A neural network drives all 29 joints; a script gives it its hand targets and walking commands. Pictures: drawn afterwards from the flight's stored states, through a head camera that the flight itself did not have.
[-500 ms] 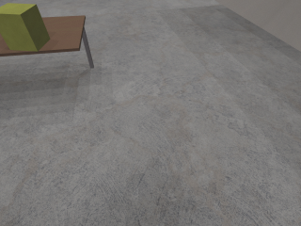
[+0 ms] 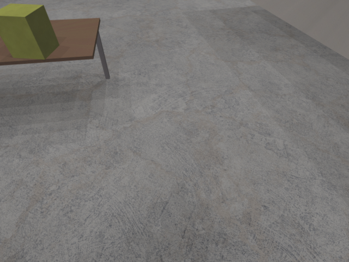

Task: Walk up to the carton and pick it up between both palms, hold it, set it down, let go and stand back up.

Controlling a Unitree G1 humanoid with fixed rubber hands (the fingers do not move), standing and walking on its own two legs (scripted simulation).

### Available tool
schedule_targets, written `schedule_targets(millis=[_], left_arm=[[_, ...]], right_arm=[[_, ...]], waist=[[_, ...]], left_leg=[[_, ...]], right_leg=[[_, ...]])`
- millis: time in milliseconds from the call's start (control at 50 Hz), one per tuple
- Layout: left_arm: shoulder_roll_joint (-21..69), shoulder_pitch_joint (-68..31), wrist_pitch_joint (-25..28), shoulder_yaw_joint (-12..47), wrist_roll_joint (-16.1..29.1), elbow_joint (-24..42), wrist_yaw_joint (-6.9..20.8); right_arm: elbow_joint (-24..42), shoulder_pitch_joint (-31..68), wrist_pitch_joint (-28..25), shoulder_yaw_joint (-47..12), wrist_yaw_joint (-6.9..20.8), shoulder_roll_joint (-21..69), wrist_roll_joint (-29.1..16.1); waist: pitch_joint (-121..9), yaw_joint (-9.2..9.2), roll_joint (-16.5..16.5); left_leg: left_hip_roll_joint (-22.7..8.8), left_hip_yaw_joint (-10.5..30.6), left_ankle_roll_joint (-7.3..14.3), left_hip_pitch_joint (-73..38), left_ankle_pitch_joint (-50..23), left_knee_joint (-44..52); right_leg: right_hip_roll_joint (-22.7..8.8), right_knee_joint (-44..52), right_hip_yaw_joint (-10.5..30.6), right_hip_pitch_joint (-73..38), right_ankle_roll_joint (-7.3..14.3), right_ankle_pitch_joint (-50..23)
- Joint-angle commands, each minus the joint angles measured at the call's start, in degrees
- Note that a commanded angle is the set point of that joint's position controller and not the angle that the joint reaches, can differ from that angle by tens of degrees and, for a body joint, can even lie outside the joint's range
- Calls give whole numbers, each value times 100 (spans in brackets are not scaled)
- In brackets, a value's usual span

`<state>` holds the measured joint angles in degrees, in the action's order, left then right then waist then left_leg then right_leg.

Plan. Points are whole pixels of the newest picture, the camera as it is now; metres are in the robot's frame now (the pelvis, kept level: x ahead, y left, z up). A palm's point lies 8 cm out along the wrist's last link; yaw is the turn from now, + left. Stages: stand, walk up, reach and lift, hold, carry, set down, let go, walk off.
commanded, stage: stand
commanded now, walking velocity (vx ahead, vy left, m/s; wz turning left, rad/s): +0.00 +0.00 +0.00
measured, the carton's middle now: (28, 31) +1.38 +0.93 -0.08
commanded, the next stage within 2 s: none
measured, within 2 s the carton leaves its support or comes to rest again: neither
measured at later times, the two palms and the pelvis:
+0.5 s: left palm out of the picture +0.05 +0.26 -0.11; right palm out of the picture +0.06 -0.26 -0.12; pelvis +0.00 +0.00 +0.00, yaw +0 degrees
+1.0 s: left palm out of the picture +0.04 +0.26 -0.12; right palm out of the picture +0.04 -0.25 -0.12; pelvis +0.00 +0.00 +0.00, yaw +1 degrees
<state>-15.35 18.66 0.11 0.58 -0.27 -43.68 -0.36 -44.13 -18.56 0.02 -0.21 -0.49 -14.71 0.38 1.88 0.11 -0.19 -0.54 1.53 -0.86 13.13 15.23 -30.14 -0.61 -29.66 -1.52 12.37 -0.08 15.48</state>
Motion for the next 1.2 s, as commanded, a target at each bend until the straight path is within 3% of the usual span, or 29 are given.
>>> schedule_targets(millis=[0,340,420,460,580,600,660,920,1000,1060,1180], left_arm=[[-741,131,100,-227,2,362,-38],[-738,167,97,-222,6,202,-55],[-728,83,85,-271,5,112,-71],[-723,141,92,-250,10,64,-73],[-733,168,121,-238,8,-30,-87],[-668,216,117,-236,21,-53,-88],[-674,192,108,-248,22,-117,-100],[-636,212,69,-221,15,-313,-112],[-645,196,64,-237,24,-355,-119],[-693,265,69,-257,8,-422,-117],[-612,232,121,-240,11,-549,-135]], right_arm=[[384,-131,-110,220,-35,-759,-1],[221,-156,-108,212,-54,-755,-5],[142,-182,-87,210,-47,-681,-15],[68,-182,-94,206,-57,-728,-11],[7,-169,-139,214,-79,-709,-11],[-7,-133,-136,203,-84,-720,0],[-91,-192,-117,232,-94,-709,8],[-269,-154,-104,201,-107,-659,-28],[-368,-208,-107,222,-104,-675,5],[-425,-185,-95,221,-103,-694,3],[-543,-242,-147,214,-120,-672,-12]], waist=[[44,0,-18],[68,2,-19],[153,-39,80],[185,-30,-61],[-87,-12,14],[-135,14,-107],[-90,-15,-14],[208,23,-107],[226,6,84],[338,-2,-108],[-122,8,72]], left_leg=[[-394,446,208,122,-536,576],[-395,457,197,102,-572,626],[-378,460,170,114,-199,668],[-372,450,165,170,-211,732],[-433,481,177,-47,-1070,606],[-432,457,185,-96,-1111,586],[-441,441,177,-105,-1167,609],[-404,494,147,91,-553,883],[-387,501,137,187,-332,890],[-373,521,146,177,-107,952],[-446,499,155,-63,-840,794]], right_leg=[[-469,627,556,96,170,-410],[-475,682,548,58,162,-433],[-495,837,583,160,175,-13],[-492,864,602,204,170,-40],[-525,688,522,-158,148,-951],[-533,698,519,-143,156,-984],[-528,683,472,-209,151,-1030],[-494,848,478,-106,139,-415],[-528,940,485,-71,119,-197],[-494,971,523,79,106,-32],[-541,882,479,-268,141,-643]])
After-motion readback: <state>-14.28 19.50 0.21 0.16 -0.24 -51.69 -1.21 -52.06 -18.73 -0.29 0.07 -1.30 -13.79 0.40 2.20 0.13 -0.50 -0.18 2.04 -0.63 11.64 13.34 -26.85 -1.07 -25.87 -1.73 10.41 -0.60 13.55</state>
